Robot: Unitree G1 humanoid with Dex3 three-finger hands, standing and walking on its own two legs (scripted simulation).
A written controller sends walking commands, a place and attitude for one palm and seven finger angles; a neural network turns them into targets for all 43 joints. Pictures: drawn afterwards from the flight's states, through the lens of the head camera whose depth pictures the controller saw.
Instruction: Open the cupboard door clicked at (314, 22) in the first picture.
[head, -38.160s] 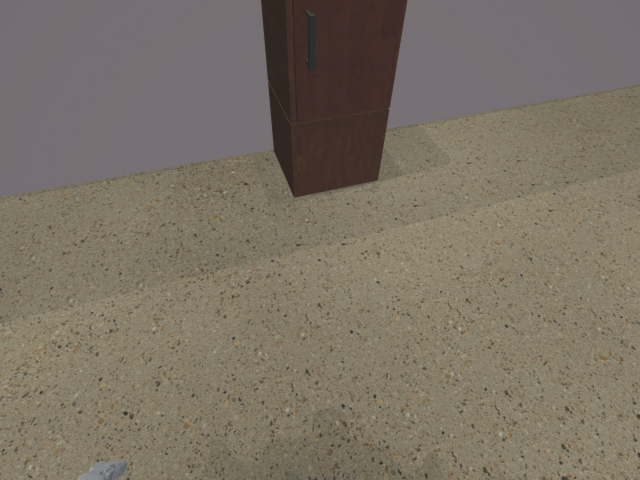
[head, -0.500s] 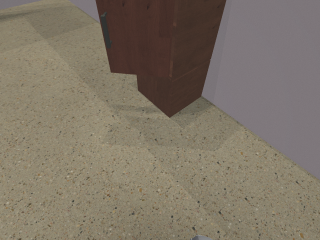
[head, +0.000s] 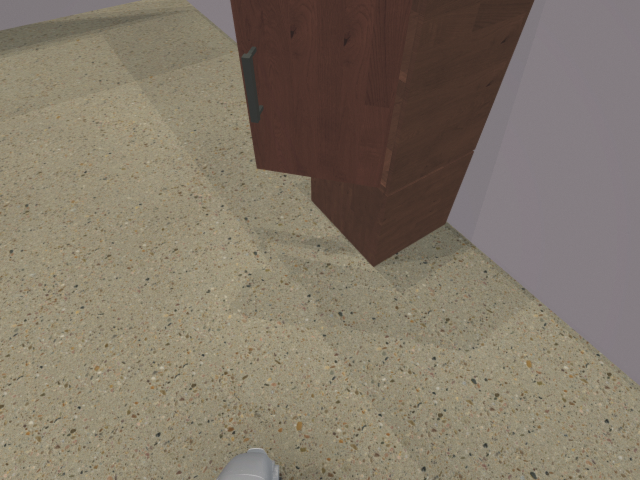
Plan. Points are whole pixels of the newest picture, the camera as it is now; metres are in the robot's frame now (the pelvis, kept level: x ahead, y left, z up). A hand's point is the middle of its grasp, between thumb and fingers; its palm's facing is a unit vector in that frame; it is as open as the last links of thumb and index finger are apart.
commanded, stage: take the last steps up to it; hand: left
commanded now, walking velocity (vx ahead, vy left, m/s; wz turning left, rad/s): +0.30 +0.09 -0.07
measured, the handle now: (254, 86) +0.97 +0.26 -0.05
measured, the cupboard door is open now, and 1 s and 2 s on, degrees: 43 43 43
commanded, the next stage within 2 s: come to a stop and stand still in 0.78 s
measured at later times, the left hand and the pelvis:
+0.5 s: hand (216, 355) +0.31 +0.21 -0.16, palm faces -0.04 -0.97 -0.24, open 7.4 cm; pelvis +0.19 +0.03 -0.02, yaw -4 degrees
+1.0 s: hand (198, 364) +0.31 +0.25 -0.20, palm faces +0.02 -0.99 -0.15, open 7.3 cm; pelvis +0.37 +0.08 -0.02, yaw -4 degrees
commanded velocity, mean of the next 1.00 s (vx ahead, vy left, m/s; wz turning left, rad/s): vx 0.17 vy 0.03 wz -0.02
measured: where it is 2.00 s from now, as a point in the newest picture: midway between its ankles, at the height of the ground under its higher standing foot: (322, 429)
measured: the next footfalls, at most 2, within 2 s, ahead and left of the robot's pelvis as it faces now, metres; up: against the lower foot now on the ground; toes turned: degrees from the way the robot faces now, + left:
left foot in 0.08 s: +0.16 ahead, +0.15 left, +0.00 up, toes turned +6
right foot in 0.46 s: +0.26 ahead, -0.06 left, +0.00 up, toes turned -11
